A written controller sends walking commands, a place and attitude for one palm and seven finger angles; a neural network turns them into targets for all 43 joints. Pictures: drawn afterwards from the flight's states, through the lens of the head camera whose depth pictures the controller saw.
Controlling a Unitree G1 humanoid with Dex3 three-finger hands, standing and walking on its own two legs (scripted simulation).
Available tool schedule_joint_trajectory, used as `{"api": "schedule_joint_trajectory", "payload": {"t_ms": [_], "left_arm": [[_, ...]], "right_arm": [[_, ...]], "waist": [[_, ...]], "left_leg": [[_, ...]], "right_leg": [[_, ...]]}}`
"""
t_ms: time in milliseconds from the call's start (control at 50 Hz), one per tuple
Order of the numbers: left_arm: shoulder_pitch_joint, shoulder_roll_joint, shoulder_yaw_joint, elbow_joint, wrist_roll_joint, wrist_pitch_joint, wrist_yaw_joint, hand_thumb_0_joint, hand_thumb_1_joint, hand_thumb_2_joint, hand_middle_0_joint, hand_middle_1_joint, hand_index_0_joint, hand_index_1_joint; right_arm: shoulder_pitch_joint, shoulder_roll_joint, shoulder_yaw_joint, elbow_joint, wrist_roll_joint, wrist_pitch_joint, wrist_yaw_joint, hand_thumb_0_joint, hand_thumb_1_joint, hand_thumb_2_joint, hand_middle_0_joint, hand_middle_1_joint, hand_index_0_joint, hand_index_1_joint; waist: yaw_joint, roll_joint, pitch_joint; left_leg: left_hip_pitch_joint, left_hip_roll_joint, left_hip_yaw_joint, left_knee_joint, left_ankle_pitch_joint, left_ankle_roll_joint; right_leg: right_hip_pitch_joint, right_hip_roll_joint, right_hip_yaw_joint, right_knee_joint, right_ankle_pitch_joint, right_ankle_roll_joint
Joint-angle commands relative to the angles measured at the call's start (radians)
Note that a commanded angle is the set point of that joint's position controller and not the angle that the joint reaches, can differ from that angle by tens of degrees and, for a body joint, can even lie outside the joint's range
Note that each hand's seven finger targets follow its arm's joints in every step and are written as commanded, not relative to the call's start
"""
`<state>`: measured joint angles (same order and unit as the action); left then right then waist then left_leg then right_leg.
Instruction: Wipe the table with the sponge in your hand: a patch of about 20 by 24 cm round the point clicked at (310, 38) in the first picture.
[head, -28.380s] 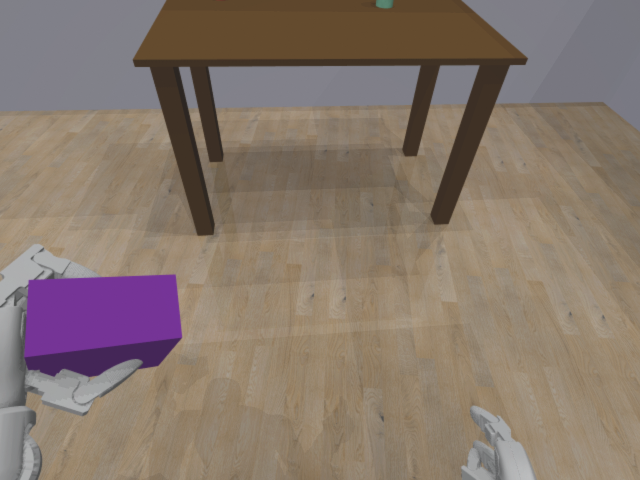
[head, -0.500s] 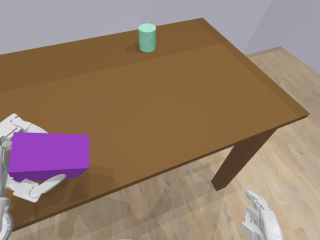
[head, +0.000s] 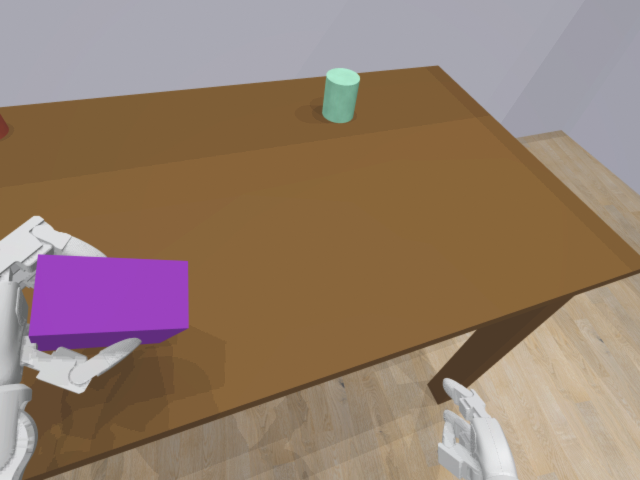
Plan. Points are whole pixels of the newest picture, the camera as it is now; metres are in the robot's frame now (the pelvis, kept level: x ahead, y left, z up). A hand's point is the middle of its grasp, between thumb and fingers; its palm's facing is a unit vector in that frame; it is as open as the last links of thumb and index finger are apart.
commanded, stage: come to a stop and stand still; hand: left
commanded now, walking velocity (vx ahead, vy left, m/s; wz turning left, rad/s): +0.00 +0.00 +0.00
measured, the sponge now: (131, 306) +0.24 +0.22 +0.13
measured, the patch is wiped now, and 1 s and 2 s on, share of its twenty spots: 0.00 0.00 0.00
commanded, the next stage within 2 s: look again from close up in 0.14 s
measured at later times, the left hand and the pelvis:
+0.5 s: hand (86, 308) +0.22 +0.24 +0.16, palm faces +0.38 -0.84 -0.38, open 10.3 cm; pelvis +0.00 -0.01 +0.00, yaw +1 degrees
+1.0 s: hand (137, 310) +0.22 +0.20 +0.16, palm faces +0.37 -0.85 -0.37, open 10.3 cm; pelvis +0.00 -0.05 +0.00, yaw +0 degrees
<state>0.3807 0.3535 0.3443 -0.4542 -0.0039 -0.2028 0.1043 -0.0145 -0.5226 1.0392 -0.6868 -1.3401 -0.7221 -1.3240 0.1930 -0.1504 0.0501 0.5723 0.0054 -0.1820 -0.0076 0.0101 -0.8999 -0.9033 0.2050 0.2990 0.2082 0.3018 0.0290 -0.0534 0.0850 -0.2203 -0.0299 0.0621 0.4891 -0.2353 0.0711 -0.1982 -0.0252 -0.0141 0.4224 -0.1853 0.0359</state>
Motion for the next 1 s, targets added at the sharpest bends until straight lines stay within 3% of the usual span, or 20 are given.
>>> {"api": "schedule_joint_trajectory", "payload": {"t_ms": [0,20,100,120,200,220,300,320,400,420,500,520,600,620,700,720,900,920,940,980], "left_arm": [[-0.096,0.189,0.135,-0.282,-0.023,-0.077,0.025,0.000,0.100,1.300,-1.200,-1.600,-1.200,-1.600],[-0.077,0.151,0.098,-0.266,-0.028,-0.080,0.018,0.000,0.100,1.300,-1.200,-1.600,-1.200,-1.600],[-0.072,0.176,0.121,-0.288,-0.022,-0.076,0.025,0.000,0.100,1.300,-1.200,-1.600,-1.200,-1.600],[-0.053,0.142,0.089,-0.263,-0.029,-0.078,0.019,0.000,0.100,1.300,-1.200,-1.600,-1.200,-1.600],[-0.039,0.179,0.128,-0.265,-0.024,-0.070,0.029,0.000,0.100,1.300,-1.200,-1.600,-1.200,-1.600],[-0.034,0.135,0.085,-0.241,-0.031,-0.073,0.022,0.000,0.100,1.300,-1.200,-1.600,-1.200,-1.600],[-0.056,0.189,0.131,-0.271,-0.023,-0.070,0.034,0.000,0.100,1.300,-1.200,-1.600,-1.200,-1.600],[-0.041,0.146,0.094,-0.250,-0.033,-0.074,0.026,0.000,0.100,1.300,-1.200,-1.600,-1.200,-1.600],[-0.046,0.195,0.134,-0.281,-0.025,-0.072,0.035,0.000,0.100,1.300,-1.200,-1.600,-1.200,-1.600],[-0.020,0.152,0.098,-0.248,-0.034,-0.073,0.029,0.000,0.100,1.300,-1.200,-1.600,-1.200,-1.600],[-0.025,0.192,0.135,-0.260,-0.027,-0.068,0.036,0.000,0.100,1.300,-1.200,-1.600,-1.200,-1.600],[-0.010,0.142,0.093,-0.223,-0.037,-0.068,0.028,0.000,0.100,1.300,-1.200,-1.600,-1.200,-1.600],[-0.022,0.186,0.128,-0.247,-0.031,-0.059,0.036,0.000,0.100,1.300,-1.200,-1.600,-1.200,-1.600],[-0.018,0.142,0.088,-0.223,-0.039,-0.059,0.029,0.000,0.100,1.300,-1.200,-1.600,-1.200,-1.600],[-0.046,0.197,0.135,-0.250,-0.040,-0.050,0.033,0.000,0.100,1.300,-1.200,-1.600,-1.200,-1.600],[-0.046,0.147,0.091,-0.229,-0.048,-0.049,0.025,0.000,0.100,1.300,-1.200,-1.600,-1.200,-1.600],[-0.035,0.196,0.132,-0.291,-0.056,-0.037,0.025,0.000,0.100,1.300,-1.200,-1.600,-1.200,-1.600],[-0.027,0.154,0.095,-0.271,-0.064,-0.037,0.019,0.000,0.100,1.300,-1.200,-1.600,-1.200,-1.600],[-0.031,0.186,0.122,-0.286,-0.064,-0.037,0.020,0.000,0.100,1.300,-1.200,-1.600,-1.200,-1.600],[-0.016,0.189,0.129,-0.276,-0.069,-0.032,0.018,0.000,0.100,1.300,-1.200,-1.600,-1.200,-1.600]], "right_arm": [[-0.078,-0.158,-0.073,-0.149,0.007,-0.041,-0.015,0.000,-0.900,-0.900,0.200,0.300,0.200,0.300],[-0.063,-0.160,-0.071,-0.148,0.000,-0.034,-0.015,0.000,-0.900,-0.900,0.200,0.300,0.200,0.300],[-0.078,-0.165,-0.078,-0.151,0.009,-0.031,-0.015,0.000,-0.900,-0.900,0.200,0.300,0.200,0.300],[-0.063,-0.165,-0.076,-0.150,0.002,-0.023,-0.016,0.000,-0.900,-0.900,0.200,0.300,0.200,0.300],[-0.078,-0.170,-0.081,-0.152,0.011,-0.019,-0.018,0.000,-0.900,-0.900,0.200,0.300,0.200,0.300],[-0.064,-0.169,-0.079,-0.151,0.004,-0.010,-0.020,0.000,-0.900,-0.900,0.200,0.300,0.200,0.300],[-0.082,-0.172,-0.083,-0.153,0.012,-0.012,-0.026,0.000,-0.900,-0.900,0.200,0.300,0.200,0.300],[-0.068,-0.171,-0.080,-0.152,0.005,-0.007,-0.028,0.000,-0.900,-0.900,0.200,0.300,0.200,0.300],[-0.086,-0.173,-0.084,-0.153,0.013,-0.014,-0.031,0.000,-0.900,-0.900,0.200,0.300,0.200,0.300],[-0.073,-0.168,-0.078,-0.153,0.006,-0.008,-0.032,0.000,-0.900,-0.900,0.200,0.300,0.200,0.300],[-0.083,-0.173,-0.085,-0.149,0.012,-0.012,-0.035,0.000,-0.900,-0.900,0.200,0.300,0.200,0.300],[-0.069,-0.170,-0.079,-0.148,0.005,-0.006,-0.036,0.000,-0.900,-0.900,0.200,0.300,0.200,0.300],[-0.085,-0.175,-0.085,-0.148,0.014,-0.009,-0.039,0.000,-0.900,-0.900,0.200,0.300,0.200,0.300],[-0.073,-0.169,-0.079,-0.146,0.007,-0.003,-0.039,0.000,-0.900,-0.900,0.200,0.300,0.200,0.300],[-0.093,-0.168,-0.086,-0.152,0.016,-0.003,-0.040,0.000,-0.900,-0.900,0.200,0.300,0.200,0.300],[-0.078,-0.165,-0.081,-0.153,0.011,0.004,-0.038,0.000,-0.900,-0.900,0.200,0.300,0.200,0.300],[-0.098,-0.165,-0.095,-0.170,0.020,0.010,-0.025,0.000,-0.900,-0.900,0.200,0.300,0.200,0.300],[-0.079,-0.163,-0.090,-0.169,0.014,0.015,-0.025,0.000,-0.900,-0.900,0.200,0.300,0.200,0.300],[-0.084,-0.167,-0.099,-0.178,0.014,0.012,-0.026,0.000,-0.900,-0.900,0.200,0.300,0.200,0.300],[-0.075,-0.168,-0.102,-0.178,0.013,0.017,-0.027,0.000,-0.900,-0.900,0.200,0.300,0.200,0.300]], "waist": [[-0.010,0.166,-0.196],[-0.010,0.162,-0.188],[-0.010,0.179,-0.197],[-0.010,0.168,-0.186],[-0.010,0.138,-0.197],[-0.013,0.141,-0.177],[-0.012,0.133,-0.182],[-0.013,0.131,-0.172],[-0.010,0.142,-0.181],[-0.011,0.133,-0.168],[-0.011,0.119,-0.172],[-0.013,0.099,-0.162],[-0.012,0.106,-0.172],[-0.015,0.099,-0.166],[-0.014,0.109,-0.163],[-0.017,0.107,-0.154],[-0.017,0.154,-0.175],[-0.020,0.153,-0.166],[-0.016,0.161,-0.168],[-0.017,0.125,-0.177]], "left_leg": [[0.016,0.142,-0.135,-0.152,0.175,-0.081],[0.009,0.140,-0.142,-0.156,0.190,-0.079],[0.037,0.147,-0.134,-0.156,0.216,-0.097],[0.016,0.147,-0.143,-0.165,0.199,-0.090],[0.020,0.140,-0.128,-0.145,0.184,-0.093],[-0.009,0.135,-0.137,-0.160,0.144,-0.084],[-0.014,0.132,-0.130,-0.158,0.088,-0.078],[-0.022,0.125,-0.141,-0.165,0.086,-0.071],[-0.012,0.131,-0.135,-0.159,0.073,-0.070],[-0.031,0.124,-0.140,-0.165,0.056,-0.060],[-0.019,0.126,-0.135,-0.156,0.037,-0.062],[-0.028,0.119,-0.140,-0.162,0.029,-0.057],[-0.006,0.123,-0.135,-0.152,0.041,-0.059],[-0.007,0.123,-0.138,-0.163,0.037,-0.056],[0.002,0.149,-0.145,-0.179,0.031,-0.061],[-0.014,0.149,-0.154,-0.193,0.019,-0.060],[0.005,0.175,-0.135,-0.152,0.035,-0.055],[-0.017,0.169,-0.142,-0.157,0.035,-0.053],[-0.014,0.178,-0.145,-0.146,0.044,-0.051],[-0.010,0.179,-0.140,-0.117,0.061,-0.049]], "right_leg": [[0.111,-0.012,0.016,0.001,0.134,-0.049],[0.110,-0.005,0.005,-0.002,0.132,-0.048],[0.100,-0.008,0.009,0.010,0.120,-0.049],[0.106,-0.006,-0.002,0.003,0.110,-0.047],[0.119,-0.021,0.020,-0.012,0.148,-0.050],[0.122,-0.017,0.013,-0.023,0.130,-0.050],[0.125,-0.028,0.034,-0.029,0.128,-0.052],[0.125,-0.023,0.022,-0.037,0.124,-0.052],[0.121,-0.032,0.038,-0.033,0.115,-0.054],[0.126,-0.032,0.027,-0.050,0.110,-0.052],[0.112,-0.037,0.052,-0.056,0.101,-0.056],[0.109,-0.035,0.040,-0.068,0.089,-0.055],[0.097,-0.041,0.062,-0.067,0.096,-0.057],[0.092,-0.034,0.046,-0.076,0.083,-0.055],[0.082,-0.021,0.045,-0.063,0.068,-0.047],[0.085,-0.011,0.029,-0.066,0.055,-0.045],[0.062,-0.013,0.044,-0.054,0.073,-0.049],[0.068,-0.005,0.033,-0.059,0.068,-0.048],[0.070,-0.013,0.046,-0.056,0.079,-0.050],[0.067,-0.024,0.058,-0.060,0.099,-0.054]]}}
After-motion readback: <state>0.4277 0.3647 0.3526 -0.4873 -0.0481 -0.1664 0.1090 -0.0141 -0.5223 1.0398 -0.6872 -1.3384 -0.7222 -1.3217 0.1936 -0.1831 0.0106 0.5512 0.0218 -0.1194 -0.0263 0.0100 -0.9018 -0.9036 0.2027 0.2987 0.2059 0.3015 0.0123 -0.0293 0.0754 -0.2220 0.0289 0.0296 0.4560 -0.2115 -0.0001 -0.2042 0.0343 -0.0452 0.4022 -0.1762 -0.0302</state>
